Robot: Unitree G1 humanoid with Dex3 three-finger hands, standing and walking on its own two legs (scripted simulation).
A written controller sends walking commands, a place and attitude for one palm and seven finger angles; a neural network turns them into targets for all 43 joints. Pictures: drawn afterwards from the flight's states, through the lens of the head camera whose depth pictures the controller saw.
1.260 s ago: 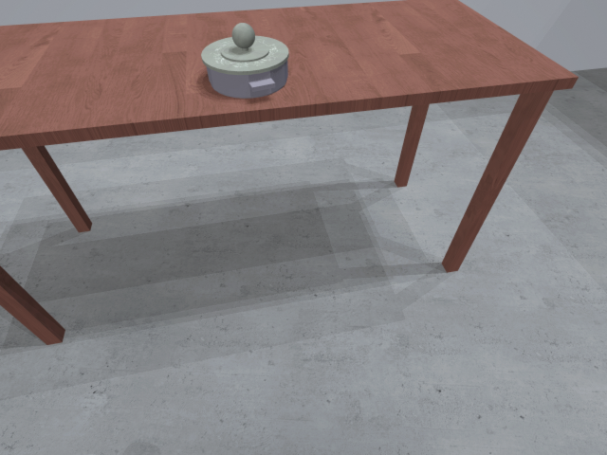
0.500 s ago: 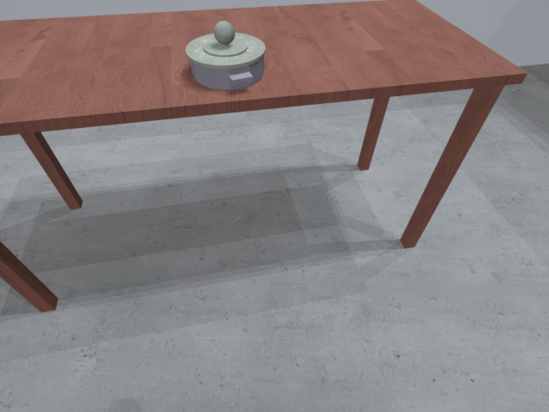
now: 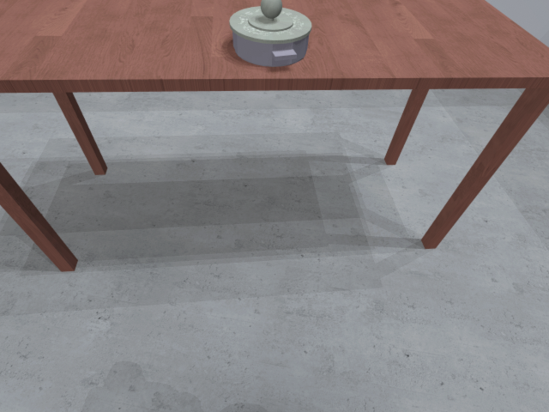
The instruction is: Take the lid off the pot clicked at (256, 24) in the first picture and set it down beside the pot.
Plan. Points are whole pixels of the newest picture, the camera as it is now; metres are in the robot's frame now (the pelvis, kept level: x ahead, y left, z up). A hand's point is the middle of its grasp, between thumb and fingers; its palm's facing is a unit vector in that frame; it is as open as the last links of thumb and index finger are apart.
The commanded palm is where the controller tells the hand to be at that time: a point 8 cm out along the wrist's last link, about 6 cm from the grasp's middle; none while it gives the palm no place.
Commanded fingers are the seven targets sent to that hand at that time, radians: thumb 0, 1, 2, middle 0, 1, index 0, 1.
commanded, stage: turn to face it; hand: left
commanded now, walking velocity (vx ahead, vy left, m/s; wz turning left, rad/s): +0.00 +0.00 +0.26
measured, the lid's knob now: (271, 6) +0.92 +0.07 +0.18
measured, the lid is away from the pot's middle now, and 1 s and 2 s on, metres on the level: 0.00 0.00 0.00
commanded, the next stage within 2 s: take the last steps up to it in 0.14 s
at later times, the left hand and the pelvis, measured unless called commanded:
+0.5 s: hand out of the picture -0.07 +0.13 -0.16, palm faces +0.21 -0.96 -0.20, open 7.4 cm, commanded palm none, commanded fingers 0.00 0.90 0.90 -0.20 -0.30 -0.20 -0.30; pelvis +0.00 -0.04 +0.01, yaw +8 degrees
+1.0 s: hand (211, 379) +0.20 +0.12 -0.17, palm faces +0.04 -0.98 -0.21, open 7.4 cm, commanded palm none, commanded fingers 0.00 0.90 0.90 -0.20 -0.30 -0.20 -0.30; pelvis +0.14 -0.09 -0.01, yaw +3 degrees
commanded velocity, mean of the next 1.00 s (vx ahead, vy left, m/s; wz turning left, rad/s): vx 0.23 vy -0.11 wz -0.01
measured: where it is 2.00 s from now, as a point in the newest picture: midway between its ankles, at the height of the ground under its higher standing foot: (310, 343)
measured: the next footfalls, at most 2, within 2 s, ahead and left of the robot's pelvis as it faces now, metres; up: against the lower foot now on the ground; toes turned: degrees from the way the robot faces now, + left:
right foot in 0.20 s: +0.01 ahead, -0.12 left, +0.00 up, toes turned +3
left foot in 0.60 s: +0.02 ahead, +0.10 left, +0.00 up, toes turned +13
